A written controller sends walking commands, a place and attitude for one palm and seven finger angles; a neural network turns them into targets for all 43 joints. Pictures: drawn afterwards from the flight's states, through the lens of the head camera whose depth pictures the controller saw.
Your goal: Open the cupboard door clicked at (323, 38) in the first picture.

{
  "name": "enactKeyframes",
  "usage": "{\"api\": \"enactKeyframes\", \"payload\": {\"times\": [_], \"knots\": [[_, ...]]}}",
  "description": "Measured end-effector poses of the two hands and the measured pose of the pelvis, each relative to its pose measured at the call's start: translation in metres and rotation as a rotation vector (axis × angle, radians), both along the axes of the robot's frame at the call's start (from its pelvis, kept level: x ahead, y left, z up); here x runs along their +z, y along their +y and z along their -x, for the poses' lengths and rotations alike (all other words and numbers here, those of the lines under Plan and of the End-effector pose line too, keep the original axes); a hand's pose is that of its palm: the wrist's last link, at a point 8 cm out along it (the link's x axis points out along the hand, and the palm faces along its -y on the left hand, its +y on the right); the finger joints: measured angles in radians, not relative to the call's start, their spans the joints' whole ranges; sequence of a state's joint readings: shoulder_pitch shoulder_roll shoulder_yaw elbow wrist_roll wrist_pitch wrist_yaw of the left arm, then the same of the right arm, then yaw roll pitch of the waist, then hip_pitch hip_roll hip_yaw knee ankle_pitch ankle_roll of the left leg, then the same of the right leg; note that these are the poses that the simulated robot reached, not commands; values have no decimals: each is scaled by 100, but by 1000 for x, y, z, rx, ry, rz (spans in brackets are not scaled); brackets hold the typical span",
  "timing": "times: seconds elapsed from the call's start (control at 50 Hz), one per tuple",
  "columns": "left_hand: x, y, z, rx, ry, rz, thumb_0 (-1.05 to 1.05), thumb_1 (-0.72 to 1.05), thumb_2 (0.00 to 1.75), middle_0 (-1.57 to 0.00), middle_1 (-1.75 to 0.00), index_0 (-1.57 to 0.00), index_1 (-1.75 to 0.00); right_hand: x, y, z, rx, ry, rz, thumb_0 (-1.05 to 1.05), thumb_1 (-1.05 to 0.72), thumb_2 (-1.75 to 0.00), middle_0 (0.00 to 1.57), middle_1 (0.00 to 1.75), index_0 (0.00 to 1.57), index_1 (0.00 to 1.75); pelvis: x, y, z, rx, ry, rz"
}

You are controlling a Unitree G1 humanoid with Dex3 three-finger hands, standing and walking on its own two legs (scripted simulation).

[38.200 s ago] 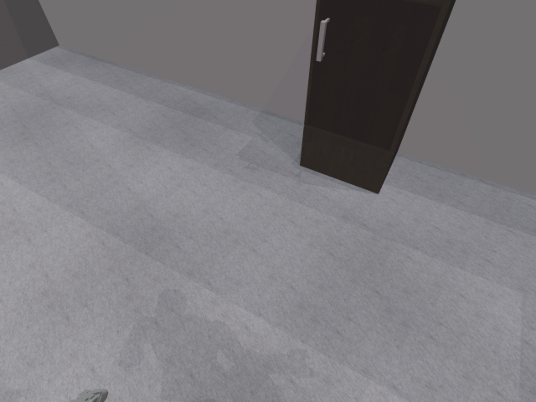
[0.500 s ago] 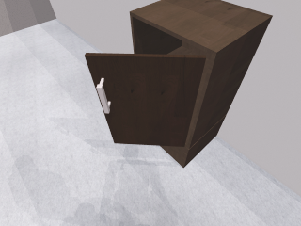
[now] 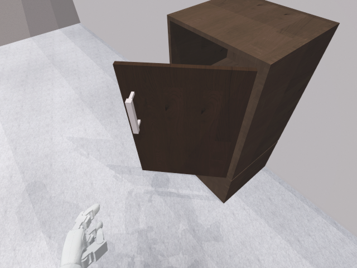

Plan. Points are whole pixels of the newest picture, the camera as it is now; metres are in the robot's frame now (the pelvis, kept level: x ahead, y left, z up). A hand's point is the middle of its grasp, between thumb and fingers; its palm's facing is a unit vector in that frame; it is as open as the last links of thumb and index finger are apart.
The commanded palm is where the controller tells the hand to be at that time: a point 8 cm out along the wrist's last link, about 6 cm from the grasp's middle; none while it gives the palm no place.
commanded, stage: raise the hand with hooked fingers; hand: left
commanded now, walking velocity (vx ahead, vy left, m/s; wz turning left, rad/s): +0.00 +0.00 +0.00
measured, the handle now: (134, 113) +0.60 +0.18 -0.04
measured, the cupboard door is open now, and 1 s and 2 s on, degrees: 44 44 44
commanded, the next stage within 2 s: move the hooked fingers beside the handle in 1.94 s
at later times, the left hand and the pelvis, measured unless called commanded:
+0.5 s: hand (92, 247) +0.18 +0.21 -0.06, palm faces -0.10 -0.99 -0.04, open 10.0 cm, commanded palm +0.16 +0.27 -0.05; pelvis -0.05 +0.01 -0.10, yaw +1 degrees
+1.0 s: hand (69, 234) +0.21 +0.26 -0.04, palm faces -0.07 -1.00 -0.05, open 12.9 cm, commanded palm +0.19 +0.32 -0.03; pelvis -0.04 +0.03 -0.08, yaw +0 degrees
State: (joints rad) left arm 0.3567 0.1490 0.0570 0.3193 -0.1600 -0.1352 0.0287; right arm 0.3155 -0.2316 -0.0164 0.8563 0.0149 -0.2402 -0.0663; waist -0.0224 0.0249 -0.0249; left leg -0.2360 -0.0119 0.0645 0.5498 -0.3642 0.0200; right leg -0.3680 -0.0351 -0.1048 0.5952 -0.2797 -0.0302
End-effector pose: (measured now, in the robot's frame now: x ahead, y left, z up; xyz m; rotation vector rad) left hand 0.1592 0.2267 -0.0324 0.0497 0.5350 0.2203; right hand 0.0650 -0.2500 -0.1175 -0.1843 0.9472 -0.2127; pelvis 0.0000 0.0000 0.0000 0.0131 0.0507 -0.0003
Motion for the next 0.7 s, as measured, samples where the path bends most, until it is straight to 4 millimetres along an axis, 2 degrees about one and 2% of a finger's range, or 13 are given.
{"api": "enactKeyframes", "payload": {"times": [0.06,0.12,0.16,0.22,0.26,0.3,0.38,0.5,0.6,0.7], "knots": [[27,-2,-32,-90,-309,37,2,84,86,-21,-36,-20,-36,18,-16,-43,58,-195,49,1,-92,-90,20,30,20,30,-13,-2,10,-8,64,-8],[30,-8,-34,-234,-524,48,1,78,83,-21,-39,-20,-39,34,-26,-83,124,-368,95,1,-91,-90,20,30,20,30,-34,-3,20,-17,120,-15],[18,-9,-25,-317,-568,53,1,74,82,-21,-42,-21,-42,40,-29,-104,165,-452,121,1,-91,-90,20,30,20,30,-50,-4,26,-22,150,-19],[-15,-2,-5,-329,-505,102,1,66,79,-22,-46,-22,-46,42,-25,-128,207,-528,144,1,-91,-90,20,30,20,30,-70,-5,33,-16,182,-16],[-33,6,8,-285,-446,119,1,62,77,-23,-49,-22,-49,38,-17,-137,236,-546,146,1,-91,-90,20,30,19,30,-80,-4,37,-8,196,-6],[-41,15,19,-238,-416,104,1,57,75,-23,-52,-23,-52,29,-5,-140,260,-537,133,1,-91,-90,20,30,19,30,-86,-4,39,1,203,10],[-32,28,20,-235,-458,40,2,47,71,-24,-58,-23,-58,-3,23,-127,302,-447,77,1,-91,-90,20,30,20,30,-94,-2,45,19,213,41],[-19,37,-8,-328,-476,37,1,33,65,-24,-67,-24,-67,-49,54,-76,263,-260,-31,1,-90,-90,20,30,20,30,-95,6,52,25,231,62],[-17,49,-20,-328,-413,63,1,22,60,-25,-75,-25,-75,-56,56,-37,183,-173,-53,1,-90,-90,21,30,20,30,-89,14,53,12,238,56],[-12,62,-20,-301,-427,44,1,10,55,-26,-82,-26,-82,-48,42,-20,151,-150,3,1,-90,-90,21,30,20,30,-84,22,51,5,243,53]]}}
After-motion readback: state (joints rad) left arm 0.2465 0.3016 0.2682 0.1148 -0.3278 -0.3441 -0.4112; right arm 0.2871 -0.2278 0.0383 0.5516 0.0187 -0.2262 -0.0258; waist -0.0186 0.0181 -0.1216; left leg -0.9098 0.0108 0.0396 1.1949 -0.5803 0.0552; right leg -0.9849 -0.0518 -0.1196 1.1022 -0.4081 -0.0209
